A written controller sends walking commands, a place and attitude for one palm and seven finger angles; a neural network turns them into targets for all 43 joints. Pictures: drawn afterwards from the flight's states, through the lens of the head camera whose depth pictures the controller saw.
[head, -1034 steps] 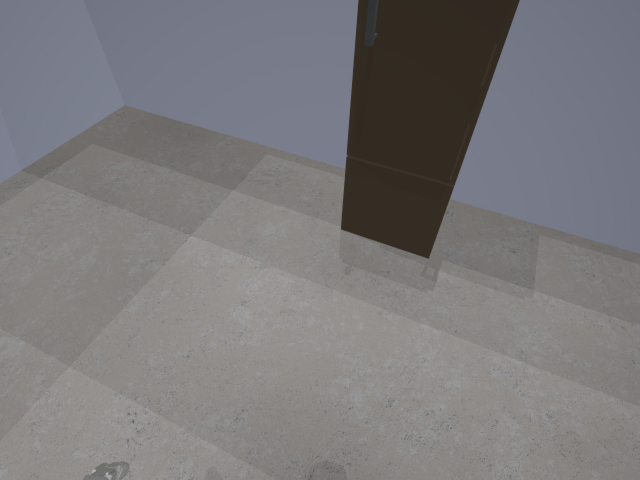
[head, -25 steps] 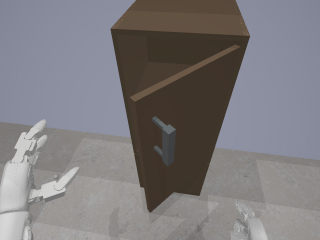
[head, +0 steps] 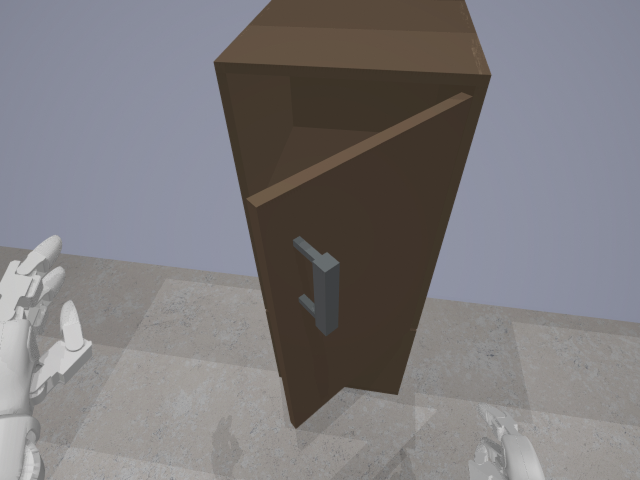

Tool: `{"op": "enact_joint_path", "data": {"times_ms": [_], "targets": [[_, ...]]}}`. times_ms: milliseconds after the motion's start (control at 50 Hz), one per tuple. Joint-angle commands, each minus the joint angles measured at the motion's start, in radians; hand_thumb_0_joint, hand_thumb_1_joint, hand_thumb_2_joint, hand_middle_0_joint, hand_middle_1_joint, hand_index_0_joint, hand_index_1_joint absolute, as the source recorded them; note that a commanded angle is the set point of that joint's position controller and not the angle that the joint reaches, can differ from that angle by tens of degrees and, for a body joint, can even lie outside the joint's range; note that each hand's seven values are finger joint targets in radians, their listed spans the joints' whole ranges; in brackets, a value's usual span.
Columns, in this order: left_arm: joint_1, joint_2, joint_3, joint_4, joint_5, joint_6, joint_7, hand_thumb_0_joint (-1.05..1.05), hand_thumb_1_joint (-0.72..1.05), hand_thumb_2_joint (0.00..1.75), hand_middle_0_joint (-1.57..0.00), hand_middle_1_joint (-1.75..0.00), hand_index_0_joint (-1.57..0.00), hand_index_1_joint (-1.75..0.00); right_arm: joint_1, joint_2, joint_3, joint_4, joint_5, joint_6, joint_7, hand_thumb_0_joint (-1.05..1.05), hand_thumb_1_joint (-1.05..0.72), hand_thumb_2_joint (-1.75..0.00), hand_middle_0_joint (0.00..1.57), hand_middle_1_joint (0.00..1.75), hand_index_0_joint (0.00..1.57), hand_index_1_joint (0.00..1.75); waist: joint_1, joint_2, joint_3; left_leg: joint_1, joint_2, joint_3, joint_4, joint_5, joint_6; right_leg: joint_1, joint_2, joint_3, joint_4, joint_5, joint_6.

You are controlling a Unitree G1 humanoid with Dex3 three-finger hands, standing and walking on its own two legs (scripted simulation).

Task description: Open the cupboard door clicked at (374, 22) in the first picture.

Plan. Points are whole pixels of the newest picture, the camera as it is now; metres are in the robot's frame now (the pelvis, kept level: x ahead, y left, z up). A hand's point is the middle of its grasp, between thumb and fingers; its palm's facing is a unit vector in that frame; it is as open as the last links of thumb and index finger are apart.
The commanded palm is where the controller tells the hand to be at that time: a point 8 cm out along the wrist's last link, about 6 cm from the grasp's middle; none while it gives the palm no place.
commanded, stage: draw the hand back to the body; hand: left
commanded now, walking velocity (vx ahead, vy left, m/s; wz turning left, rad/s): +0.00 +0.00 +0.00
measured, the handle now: (315, 286) +0.31 +0.05 +0.11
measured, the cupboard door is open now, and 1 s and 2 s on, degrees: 50 50 50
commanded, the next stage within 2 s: step back with the hand held close in 0.06 s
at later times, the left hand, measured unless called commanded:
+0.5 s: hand (85, 366) +0.17 +0.25 +0.14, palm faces +0.32 -0.81 -0.49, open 7.4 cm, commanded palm +0.12 +0.30 +0.17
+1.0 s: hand out of the picture +0.08 +0.29 +0.15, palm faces +0.45 -0.78 -0.42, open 7.4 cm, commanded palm +0.02 +0.34 +0.17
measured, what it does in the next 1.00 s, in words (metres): shifts its weight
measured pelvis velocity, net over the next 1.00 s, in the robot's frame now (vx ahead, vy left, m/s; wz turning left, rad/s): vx -0.11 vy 0.03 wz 0.02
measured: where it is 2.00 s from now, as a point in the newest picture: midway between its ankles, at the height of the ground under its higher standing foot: outside the picture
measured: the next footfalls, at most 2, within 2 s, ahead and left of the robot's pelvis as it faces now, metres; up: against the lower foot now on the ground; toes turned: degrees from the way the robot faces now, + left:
right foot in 1.38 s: -0.26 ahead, -0.04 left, +0.00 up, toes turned +1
left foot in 1.50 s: -0.05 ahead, +0.11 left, +0.00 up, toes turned -4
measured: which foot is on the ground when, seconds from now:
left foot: down 0.00-1.00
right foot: down 0.00-1.00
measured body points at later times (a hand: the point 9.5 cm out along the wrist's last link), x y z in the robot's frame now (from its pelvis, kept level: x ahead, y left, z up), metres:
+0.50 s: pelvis -0.03 +0.00 +0.00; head -0.01 -0.01 +0.44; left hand +0.15 +0.29 +0.16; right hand +0.15 -0.25 -0.09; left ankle +0.00 +0.10 -0.74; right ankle -0.04 -0.11 -0.74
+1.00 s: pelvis -0.11 +0.03 -0.02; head -0.10 +0.05 +0.43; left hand +0.05 +0.33 +0.17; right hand +0.05 -0.21 -0.10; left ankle -0.03 +0.11 -0.74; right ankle -0.04 -0.10 -0.74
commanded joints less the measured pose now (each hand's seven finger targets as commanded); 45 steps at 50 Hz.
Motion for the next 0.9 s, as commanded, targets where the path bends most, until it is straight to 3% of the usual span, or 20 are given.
{"op": "enact_joint_path", "data": {"times_ms": [0,40,100,140,160,180,200,220,260,300,380,400,460,500,540,680,740,780,840,880], "targets": [[-0.095,0.196,0.131,-0.215,0.006,-0.076,0.018,0.00,0.90,0.90,-0.20,-0.30,-0.20,-0.30,-0.133,-0.104,-0.037,-0.164,0.004,-0.059,-0.009,0.00,-0.90,-0.90,0.20,0.30,0.20,0.30,0.001,0.011,-0.070,0.083,0.018,-0.045,-0.039,0.234,-0.003,-0.074,-0.015,0.028,-0.060,0.223,-0.003],[-0.091,0.184,0.122,-0.218,0.005,-0.079,0.018,0.00,0.90,0.90,-0.20,-0.30,-0.20,-0.30,-0.131,-0.101,-0.036,-0.162,0.002,-0.061,-0.008,0.00,-0.90,-0.90,0.20,0.30,0.20,0.30,-0.001,0.031,-0.068,0.084,0.018,-0.045,-0.043,0.226,-0.004,-0.077,-0.016,0.029,-0.060,0.214,-0.002],[-0.086,0.189,0.127,-0.195,0.004,-0.080,0.018,0.00,0.90,0.90,-0.20,-0.30,-0.20,-0.30,-0.133,-0.104,-0.038,-0.161,0.003,-0.062,-0.009,0.00,-0.90,-0.90,0.20,0.30,0.20,0.30,0.002,-0.012,-0.061,0.081,0.018,-0.045,-0.044,0.217,-0.001,-0.078,-0.014,0.029,-0.068,0.208,-0.001],[-0.085,0.186,0.124,-0.201,0.002,-0.083,0.017,0.00,0.90,0.90,-0.20,-0.30,-0.20,-0.30,-0.134,-0.102,-0.038,-0.160,0.003,-0.063,-0.009,0.00,-0.90,-0.90,0.20,0.30,0.20,0.30,0.000,0.009,-0.066,0.088,0.017,-0.042,-0.044,0.212,0.001,-0.083,-0.017,0.035,-0.068,0.210,0.001],[-0.144,0.221,0.150,-0.250,0.001,-0.090,0.021,0.00,0.90,0.90,-0.20,-0.30,-0.20,-0.30,-0.137,-0.103,-0.039,-0.161,0.003,-0.066,-0.010,0.00,-0.90,-0.90,0.20,0.30,0.20,0.30,0.001,0.011,-0.091,0.095,0.016,-0.041,-0.037,0.220,0.003,-0.073,-0.019,0.037,-0.066,0.224,0.001],[-0.190,0.351,0.275,-0.284,0.000,-0.124,0.023,0.00,0.90,0.90,-0.20,-0.30,-0.20,-0.30,-0.114,-0.127,-0.040,-0.195,0.017,-0.047,-0.008,0.00,-0.90,-0.90,0.20,0.30,0.20,0.30,-0.034,-0.022,-0.013,0.033,0.037,-0.067,0.006,0.183,0.024,-0.181,-0.069,0.113,-0.109,0.277,0.011],[-0.171,0.331,0.260,-0.228,0.005,-0.135,0.016,0.00,0.90,0.90,-0.20,-0.30,-0.20,-0.30,-0.115,-0.114,-0.038,-0.178,0.015,-0.033,-0.010,0.00,-0.90,-0.90,0.20,0.30,0.20,0.30,-0.036,-0.019,-0.001,0.014,0.035,-0.077,0.020,0.162,0.022,-0.183,-0.095,0.118,-0.109,0.301,0.006],[-0.058,0.245,0.195,-0.178,0.005,-0.128,0.005,0.00,0.90,0.90,-0.20,-0.30,-0.20,-0.30,-0.113,-0.113,-0.042,-0.179,0.012,-0.024,-0.008,0.00,-0.90,-0.90,0.20,0.30,0.20,0.30,-0.042,-0.057,-0.024,0.017,0.040,-0.077,0.035,0.187,0.021,-0.185,-0.102,0.111,-0.092,0.327,0.010],[0.033,0.192,0.147,-0.175,0.008,-0.116,-0.005,0.00,0.90,0.90,-0.20,-0.30,-0.20,-0.30,-0.101,-0.123,-0.052,-0.198,0.014,-0.006,-0.004,0.00,-0.90,-0.90,0.20,0.30,0.20,0.30,-0.045,-0.051,-0.091,0.034,0.055,-0.061,0.050,0.272,0.021,-0.173,-0.103,0.089,-0.047,0.385,0.024],[0.053,0.205,0.151,-0.211,0.009,-0.113,0.000,0.00,0.90,0.90,-0.20,-0.30,-0.20,-0.30,-0.101,-0.129,-0.058,-0.208,0.016,0.006,-0.008,0.00,-0.90,-0.90,0.20,0.30,0.20,0.30,-0.045,-0.004,-0.144,0.048,0.067,-0.058,0.054,0.366,0.020,-0.155,-0.103,0.075,-0.010,0.440,0.031],[0.066,0.255,0.197,-0.275,0.011,-0.110,0.015,0.00,0.90,0.90,-0.20,-0.30,-0.20,-0.30,-0.092,-0.124,-0.068,-0.236,0.024,0.027,-0.013,0.00,-0.90,-0.90,0.20,0.30,0.20,0.30,-0.049,-0.065,-0.193,0.028,0.086,-0.062,0.071,0.417,0.015,-0.151,-0.099,0.079,0.040,0.470,0.031],[0.060,0.280,0.214,-0.297,0.011,-0.111,0.022,0.00,0.90,0.90,-0.20,-0.30,-0.20,-0.30,-0.097,-0.128,-0.069,-0.235,0.025,0.030,-0.018,0.00,-0.90,-0.90,0.20,0.30,0.20,0.30,-0.046,-0.027,-0.199,0.018,0.090,-0.070,0.065,0.428,0.015,-0.141,-0.102,0.076,0.056,0.465,0.026],[0.084,0.281,0.227,-0.310,0.009,-0.114,0.032,0.00,0.90,0.90,-0.20,-0.30,-0.20,-0.30,-0.091,-0.118,-0.071,-0.251,0.028,0.033,-0.019,0.00,-0.90,-0.90,0.20,0.30,0.20,0.30,-0.048,-0.040,-0.193,-0.024,0.099,-0.072,0.071,0.386,0.014,-0.159,-0.101,0.094,0.074,0.428,0.025],[0.085,0.293,0.239,-0.338,0.011,-0.121,0.038,0.00,0.90,0.90,-0.20,-0.30,-0.20,-0.30,-0.093,-0.123,-0.075,-0.251,0.027,0.032,-0.023,0.00,-0.90,-0.90,0.20,0.30,0.20,0.30,-0.047,0.007,-0.198,-0.053,0.102,-0.083,0.066,0.361,0.014,-0.151,-0.102,0.100,0.086,0.400,0.020],[0.099,0.274,0.228,-0.334,0.010,-0.124,0.041,0.00,0.90,0.90,-0.20,-0.30,-0.20,-0.30,-0.084,-0.122,-0.073,-0.258,0.027,0.027,-0.020,0.00,-0.90,-0.90,0.20,0.30,0.20,0.30,-0.050,0.009,-0.175,-0.097,0.111,-0.101,0.052,0.294,0.013,-0.166,-0.094,0.104,0.094,0.319,0.018],[0.095,0.257,0.236,-0.332,0.029,-0.161,0.056,0.00,0.90,0.90,-0.20,-0.30,-0.20,-0.30,-0.067,-0.135,-0.069,-0.260,0.018,-0.012,-0.018,0.00,-0.90,-0.90,0.20,0.30,0.20,0.30,-0.060,0.051,-0.078,-0.352,0.147,-0.182,-0.082,-0.233,0.039,-0.166,-0.056,0.103,0.124,-0.059,0.013],[0.079,0.250,0.248,-0.324,0.043,-0.173,0.059,0.00,0.90,0.90,-0.20,-0.30,-0.20,-0.30,-0.062,-0.138,-0.070,-0.261,0.012,-0.032,-0.022,0.00,-0.90,-0.90,0.20,0.30,0.20,0.30,-0.055,0.093,-0.061,-0.499,0.181,-0.226,-0.168,-0.386,0.059,-0.074,-0.020,0.074,0.221,-0.092,0.019],[0.066,0.249,0.249,-0.323,0.044,-0.177,0.058,0.00,0.90,0.90,-0.20,-0.30,-0.20,-0.30,-0.056,-0.132,-0.073,-0.258,0.014,-0.042,-0.019,0.00,-0.90,-0.90,0.20,0.30,0.20,0.30,-0.055,0.063,-0.070,-0.511,0.173,-0.215,-0.149,-0.384,0.057,-0.067,-0.019,0.078,0.227,-0.084,0.010],[0.064,0.251,0.239,-0.340,0.043,-0.184,0.059,0.00,0.90,0.90,-0.20,-0.30,-0.20,-0.30,-0.040,-0.124,-0.075,-0.244,0.010,-0.054,-0.015,0.00,-0.90,-0.90,0.20,0.30,0.20,0.30,-0.063,-0.021,-0.076,-0.392,0.103,-0.153,-0.007,-0.342,0.026,-0.219,-0.079,0.165,0.083,-0.212,-0.022],[0.032,0.253,0.225,-0.361,0.044,-0.192,0.069,0.00,0.90,0.90,-0.20,-0.30,-0.20,-0.30,-0.020,-0.122,-0.079,-0.213,0.004,-0.058,-0.011,0.00,-0.90,-0.90,0.20,0.30,0.20,0.30,-0.074,-0.133,-0.073,-0.203,0.028,-0.093,0.268,-0.224,-0.013,-0.467,-0.210,0.300,-0.072,-0.317,-0.089]]}}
